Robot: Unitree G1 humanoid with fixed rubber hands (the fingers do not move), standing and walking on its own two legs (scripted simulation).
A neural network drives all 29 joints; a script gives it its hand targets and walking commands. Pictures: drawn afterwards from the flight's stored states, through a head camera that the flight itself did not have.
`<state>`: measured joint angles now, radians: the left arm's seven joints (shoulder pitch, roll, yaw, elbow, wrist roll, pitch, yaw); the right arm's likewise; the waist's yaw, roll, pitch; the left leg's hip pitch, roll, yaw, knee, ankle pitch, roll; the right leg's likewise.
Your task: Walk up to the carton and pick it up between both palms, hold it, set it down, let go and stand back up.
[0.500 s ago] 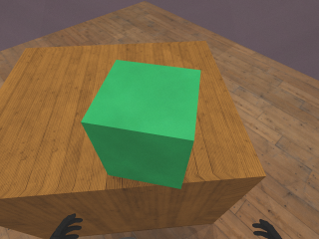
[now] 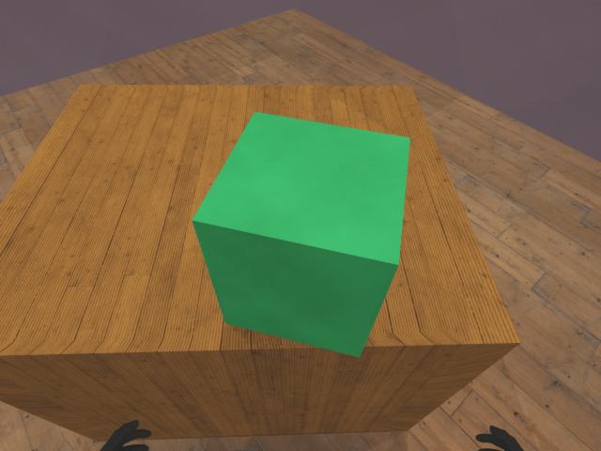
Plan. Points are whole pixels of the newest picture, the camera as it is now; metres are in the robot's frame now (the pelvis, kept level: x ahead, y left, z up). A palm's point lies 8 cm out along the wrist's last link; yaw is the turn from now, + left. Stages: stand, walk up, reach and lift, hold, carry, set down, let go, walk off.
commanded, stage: walk up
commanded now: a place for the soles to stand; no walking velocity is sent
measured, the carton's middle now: (309, 239) +0.38 +0.01 +0.06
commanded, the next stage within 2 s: reach and lift in 0.36 s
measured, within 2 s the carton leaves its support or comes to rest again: neither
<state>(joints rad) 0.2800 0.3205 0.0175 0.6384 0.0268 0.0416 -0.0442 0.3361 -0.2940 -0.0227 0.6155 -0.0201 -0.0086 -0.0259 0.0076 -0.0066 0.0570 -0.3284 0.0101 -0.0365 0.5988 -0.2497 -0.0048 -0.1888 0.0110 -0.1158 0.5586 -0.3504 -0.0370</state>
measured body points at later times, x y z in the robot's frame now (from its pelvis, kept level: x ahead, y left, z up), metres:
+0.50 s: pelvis -0.01 -0.01 -0.01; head +0.03 +0.00 +0.44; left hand +0.15 +0.27 -0.11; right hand +0.16 -0.28 -0.10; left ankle +0.04 +0.12 -0.73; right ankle -0.03 -0.09 -0.73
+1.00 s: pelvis -0.01 +0.02 +0.02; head -0.01 +0.04 +0.47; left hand +0.19 +0.26 -0.05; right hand +0.16 -0.21 -0.03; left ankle +0.04 +0.12 -0.73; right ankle -0.03 -0.09 -0.73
